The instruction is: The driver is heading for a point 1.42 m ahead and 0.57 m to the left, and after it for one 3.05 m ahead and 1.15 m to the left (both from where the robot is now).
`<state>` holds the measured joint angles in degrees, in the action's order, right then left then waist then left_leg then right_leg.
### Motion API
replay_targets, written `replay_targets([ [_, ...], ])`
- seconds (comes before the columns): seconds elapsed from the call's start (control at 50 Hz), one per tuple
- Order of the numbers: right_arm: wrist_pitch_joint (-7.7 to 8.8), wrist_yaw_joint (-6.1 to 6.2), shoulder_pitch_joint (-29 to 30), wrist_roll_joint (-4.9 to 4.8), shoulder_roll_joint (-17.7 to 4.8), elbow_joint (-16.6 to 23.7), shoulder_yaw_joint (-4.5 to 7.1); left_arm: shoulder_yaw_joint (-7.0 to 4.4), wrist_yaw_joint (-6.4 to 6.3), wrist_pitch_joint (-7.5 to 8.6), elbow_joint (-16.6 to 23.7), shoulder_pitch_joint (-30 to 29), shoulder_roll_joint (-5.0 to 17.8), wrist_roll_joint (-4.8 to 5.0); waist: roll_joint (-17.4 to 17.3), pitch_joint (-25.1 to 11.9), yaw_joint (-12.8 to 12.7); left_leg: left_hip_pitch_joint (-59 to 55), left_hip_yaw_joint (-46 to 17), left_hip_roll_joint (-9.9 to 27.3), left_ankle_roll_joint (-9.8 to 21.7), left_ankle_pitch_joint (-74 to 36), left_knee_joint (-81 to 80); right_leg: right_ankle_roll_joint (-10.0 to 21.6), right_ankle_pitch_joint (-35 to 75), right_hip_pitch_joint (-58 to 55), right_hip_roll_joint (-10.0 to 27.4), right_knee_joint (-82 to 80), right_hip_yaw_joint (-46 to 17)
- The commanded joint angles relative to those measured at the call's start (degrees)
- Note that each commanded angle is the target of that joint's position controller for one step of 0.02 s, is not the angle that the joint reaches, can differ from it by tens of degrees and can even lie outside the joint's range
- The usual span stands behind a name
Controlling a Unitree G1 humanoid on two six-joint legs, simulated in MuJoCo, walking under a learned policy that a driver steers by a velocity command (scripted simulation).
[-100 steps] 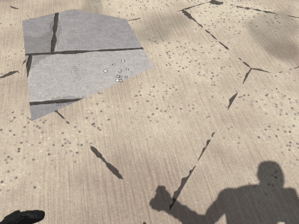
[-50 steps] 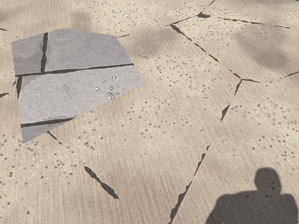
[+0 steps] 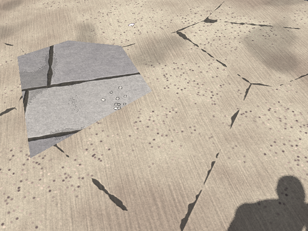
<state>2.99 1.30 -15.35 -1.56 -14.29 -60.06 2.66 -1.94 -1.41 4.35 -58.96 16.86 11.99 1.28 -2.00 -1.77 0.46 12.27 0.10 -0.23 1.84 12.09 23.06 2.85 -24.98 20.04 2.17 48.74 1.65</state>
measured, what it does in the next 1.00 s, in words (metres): walks ahead, turning left: right foot, then left foot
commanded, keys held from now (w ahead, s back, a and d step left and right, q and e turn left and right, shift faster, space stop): w+shift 0.20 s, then w+q+shift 0.80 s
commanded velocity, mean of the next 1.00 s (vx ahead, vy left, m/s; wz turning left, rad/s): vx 0.89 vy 0.00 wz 0.57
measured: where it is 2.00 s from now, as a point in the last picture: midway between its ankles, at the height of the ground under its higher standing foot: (35, 114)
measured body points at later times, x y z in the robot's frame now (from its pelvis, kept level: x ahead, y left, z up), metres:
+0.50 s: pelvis +0.23 -0.02 -0.03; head +0.27 -0.02 +0.42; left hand +0.10 +0.20 -0.17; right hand +0.47 -0.21 -0.14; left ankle +0.40 +0.09 -0.71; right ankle +0.00 -0.14 -0.74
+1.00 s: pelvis +0.66 +0.12 -0.03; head +0.70 +0.15 +0.41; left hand +0.80 +0.44 -0.08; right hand +0.78 -0.16 -0.15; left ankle +0.41 +0.06 -0.73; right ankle +0.88 +0.10 -0.75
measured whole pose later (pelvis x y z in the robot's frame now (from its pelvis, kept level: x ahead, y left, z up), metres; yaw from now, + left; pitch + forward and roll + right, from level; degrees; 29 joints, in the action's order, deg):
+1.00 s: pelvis +0.66 +0.12 -0.03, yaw +36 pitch +3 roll +0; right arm 4.3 -0.2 -28.2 0.0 -18.0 -51.2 4.9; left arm 1.5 0.4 4.9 -34.7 -4.2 13.8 -1.7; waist 0.9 2.4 7.6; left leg -7.7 -17.5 -9.8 9.1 27.2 26.6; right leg -0.5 -2.2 32.5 1.3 28.8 -2.5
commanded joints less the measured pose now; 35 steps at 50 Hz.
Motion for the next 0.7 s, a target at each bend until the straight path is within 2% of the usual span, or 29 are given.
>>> replay_targets([
  [0.02, 1.36, 0.06, 8.4, -1.03, -9.8, 6.5, 1.56, -1.08, 0.23, 2.27, 2.0, 1.6, 3.3, 0.09, -5.8, 2.8, -4.1, 8.7, -11.6, 11.2, 6.8, 18.0, -15.4, 0.0, 3.5, -5.3, 1.1, -11.9, 1.6],
  [0.04, -0.22, -0.85, 6.6, 3.26, -10.9, 4.6, 2.56, -0.99, 2.01, 0.27, 1.3, 6.0, 2.9, -3.6, -2.8, 2.1, -6.0, 11.0, -7.6, 8.2, 8.4, 23.9, -10.8, -0.3, 3.2, -12.6, -3.6, -20.4, 7.7],
  [0.06, -1.14, -1.0, 8.8, 3.88, -10.0, 5.5, 2.79, -1.34, 2.06, -0.86, -0.9, 11.5, 2.2, -3.53, 1.1, 4.1, -8.7, 17.1, -5.1, 6.1, 8.2, 26.9, -4.5, -1.1, 8.8, -19.8, -5.9, -24.3, 11.8],
  [0.08, -1.39, -1.09, 11.2, 4.04, -6.5, 7.0, 2.12, -1.41, 1.69, -0.99, -2.8, 17.1, 2.4, -3.46, 7.4, 4.4, -10.6, 26.4, -2.0, 3.2, 7.1, 25.4, 7.9, -1.1, 5.6, -28.4, -3.7, -25.6, 7.4],
  [0.1, -0.8, -1.26, 15.8, 4.24, 0.5, 10.1, 0.13, -1.43, 1.28, -0.33, -2.8, 22.2, 4.9, -4.76, 19.7, 3.3, -13.1, 37.1, 1.5, -2.4, 4.8, 22.0, 32.1, 0.6, -10.0, -30.9, 10.9, -31.9, -14.5],
  [0.12, -0.13, -1.87, 16.8, 3.72, 3.1, 13.3, -0.67, -1.42, 0.9, -0.33, -0.7, 16.7, 8.6, -5.07, 15.9, 6.1, -8.4, 45.4, -6.2, -3.3, 5.1, 12.6, 39.9, 5.0, -26.4, -23.8, 19.9, -42.5, -37.0],
  [0.14, 0.43, -2.75, 14.5, 3.48, 1.1, 14.1, -0.54, -2.62, 0.76, -0.35, 1.0, 11.0, 12.3, -4.66, 12.3, 7.8, -4.2, 47.9, -8.1, 1.6, 5.1, 5.6, 43.8, 9.0, -32.0, -20.4, 24.4, -45.2, -43.5],
  [0.16, 0.86, -3.46, 13.6, 3.76, -2.9, 13.3, 0.28, -2.66, 1.1, 0.31, 3.0, 5.3, 11.4, -3.56, 6.3, 7.3, -1.6, 46.4, -6.9, 4.3, 3.9, -0.4, 44.2, 8.2, -24.9, -20.0, 21.4, -43.4, -36.7],
  [0.18, 0.92, -3.88, 11.7, 4.41, -4.4, 12.3, 0.78, -2.55, 1.43, 0.99, 3.7, 3.7, 10.5, -2.75, 4.5, 5.5, -0.7, 42.3, -5.3, 5.5, 2.2, -2.7, 42.1, 7.0, -17.6, -18.9, 17.4, -42.9, -28.8],
  [0.2, 0.52, -4.32, 10.6, 4.65, -4.9, 11.4, 1.04, -2.2, 1.45, 1.63, 4.0, 3.8, 9.0, -2.74, 5.5, 4.5, -0.6, 38.7, -3.0, 5.7, 0.7, -4.0, 41.5, 6.4, -12.4, -17.5, 14.4, -43.9, -23.4],
  [0.24, -0.72, -5.05, 12.1, 3.74, -3.3, 12.0, 0.92, -1.82, 1.2, 2.73, 2.0, 8.4, 6.9, -2.91, 7.0, 6.6, -1.9, 39.2, -3.1, 4.3, -0.2, -6.3, 42.1, 5.6, -5.6, -18.0, 12.2, -45.6, -15.3],
  [0.26, -1.18, -5.04, 13.4, 3.19, -2.8, 12.5, 0.92, -1.9, 1.13, 3.01, 1.3, 10.6, 6.5, -3.01, 6.4, 8.1, -2.6, 40.8, -4.0, 3.2, -0.1, -6.9, 41.7, 5.1, -2.6, -19.3, 11.9, -46.1, -12.1],
  [0.3, -1.61, -4.97, 16.3, 2.82, -2.5, 13.8, 1.02, -2.0, 1.09, 3.22, 1.0, 12.6, 6.3, -3.02, 5.6, 9.4, -3.3, 41.9, -3.2, 1.8, 0.4, -8.4, 38.6, 3.7, 3.5, -21.2, 11.3, -46.7, -5.9],
  [0.38, -1.63, -5.86, 22.2, 3.24, -1.4, 16.9, 0.34, -1.46, 0.78, 3.87, 1.4, 12.5, 4.6, -3.22, 6.8, 11.6, -3.8, 37.9, 3.1, 2.9, 2.2, -12.0, 28.5, 2.7, 12.7, -21.8, 10.7, -49.4, 3.9],
  [0.42, -1.51, -6.38, 25.0, 3.48, -0.7, 18.5, -0.27, -1.33, 0.5, 4.0, 1.0, 13.2, 4.9, -3.22, 6.2, 13.1, -4.4, 34.8, 6.5, 3.2, 4.3, -12.0, 22.9, 2.5, 20.1, -23.7, 11.4, -50.2, 7.8],
  [0.44, -1.46, -6.38, 25.4, 3.48, -0.4, 19.0, -0.53, -1.32, 0.41, 3.89, 0.8, 13.1, 5.5, -3.23, 6.2, 13.2, -4.1, 32.4, 8.3, 2.5, 5.8, -10.9, 20.2, 2.2, 28.7, -25.1, 11.6, -49.1, 10.0],
  [0.46, -1.51, -6.07, 24.5, 3.43, -0.6, 19.2, -0.6, -1.28, 0.28, 3.7, 0.7, 12.6, 6.3, -3.26, 6.6, 12.0, -3.1, 28.5, 10.7, 0.4, 7.5, -8.8, 18.0, 1.7, 46.0, -27.1, 11.3, -45.4, 12.5],
  [0.48, -1.52, -5.68, 23.0, 3.43, -1.4, 19.4, -0.44, -1.52, -0.13, 3.25, 0.6, 13.2, 7.9, -3.3, 8.7, 9.6, -1.9, 24.4, 12.6, -1.9, 9.0, -6.5, 17.2, 1.2, 65.4, -29.6, 12.4, -39.9, 13.3],
  [0.5, -1.42, -5.26, 18.8, 3.23, -3.1, 18.6, 0.09, -1.87, -0.56, 2.37, 0.8, 13.3, 9.6, -3.65, 10.1, 5.9, 0.7, 20.3, 14.2, -4.6, 10.2, -3.3, 17.5, 0.9, 81.1, -32.8, 12.8, -31.7, 13.9],
  [0.52, -1.17, -4.93, 10.8, 2.94, -4.9, 16.9, 0.8, -2.48, -0.9, 1.21, 1.5, 12.3, 11.9, -4.01, 11.7, 1.3, 4.6, 13.3, 14.5, -6.8, 11.3, 0.7, 17.8, 1.1, 89.8, -33.4, 13.4, -19.9, 14.1],
  [0.54, -0.86, -4.51, -0.7, 2.51, -7.3, 13.7, 2.02, -3.15, -0.87, 0.34, 2.6, 10.6, 13.8, -4.11, 12.6, -4.3, 9.1, 2.1, 13.3, -8.4, 12.6, 3.9, 16.8, 1.7, 90.5, -30.4, 14.1, -5.7, 13.0],
  [0.56, -0.7, -3.79, -11.2, 3.08, -10.3, 10.9, 3.75, -3.55, -0.6, 0.36, 3.4, 8.8, 14.5, -3.8, 10.1, -8.5, 14.1, -14.3, 7.2, -7.0, 14.0, 4.9, 11.2, 0.9, 77.8, -18.6, 13.0, 11.4, 12.5],
  [0.58, -1.65, -2.96, -8.7, 3.12, -15.0, 11.3, 5.69, -2.38, 0.8, 1.36, 7.8, 6.3, 7.8, -2.36, -5.8, -9.4, 9.0, -30.7, -21.2, 6.3, 19.6, 22.7, 4.7, -2.6, 24.3, 9.7, 1.7, 33.7, 10.6],
  [0.6, -2.18, -3.38, -6.9, 3.57, -18.4, 12.1, 6.15, -1.82, 1.68, 3.26, 12.5, 2.7, 7.5, -1.77, -6.9, -12.9, 5.9, -35.7, -47.4, 14.5, 25.5, 27.1, -6.3, -2.5, 2.4, 24.7, -4.8, 44.7, -2.1],
  [0.62, -2.12, -2.82, -7.7, 3.21, -16.3, 11.4, 5.94, -1.73, 1.65, 4.29, 14.8, -5.2, 8.8, -2.47, 0.7, -7.5, 7.5, -32.0, -43.8, 13.9, 22.7, 21.0, -8.9, -1.2, 7.2, 29.2, -0.7, 43.1, -6.8],
  [0.64, -1.55, -2.24, -7.7, 2.97, -13.4, 10.2, 5.4, -1.26, 1.59, 4.96, 15.1, -4.6, 8.1, -2.41, 5.3, -1.8, 5.0, -23.3, -38.5, 13.0, 20.7, 14.3, -10.2, -0.7, 9.1, 27.4, 1.8, 37.6, -6.5],
  [0.66, -0.86, -1.67, -5.9, 3.13, -11.2, 10.1, 4.72, -0.95, 1.59, 4.63, 15.4, -5.5, 7.2, -3.19, 8.4, 1.5, 2.2, -15.4, -32.6, 10.1, 18.4, 8.8, -10.7, -1.1, 8.9, 23.8, 4.0, 31.8, -6.6],
  [0.68, -0.33, -1.26, -3.5, 2.99, -9.7, 10.7, 3.99, -0.68, 1.67, 3.47, 15.3, -4.1, 6.3, -4.48, 8.3, 3.4, -0.6, -9.0, -28.1, 7.5, 17.6, 4.9, -10.8, -2.1, 8.4, 20.5, 4.8, 29.2, -6.4],
  [0.7, 0.39, -1.14, -2.8, 2.34, -8.0, 11.1, 3.18, -0.42, 1.92, 2.16, 15.3, -3.2, 5.9, -5.59, 7.3, 4.3, -2.2, -4.3, -24.9, 5.2, 17.5, 0.8, -10.4, -3.3, 7.2, 18.1, 5.7, 27.2, -6.2],
])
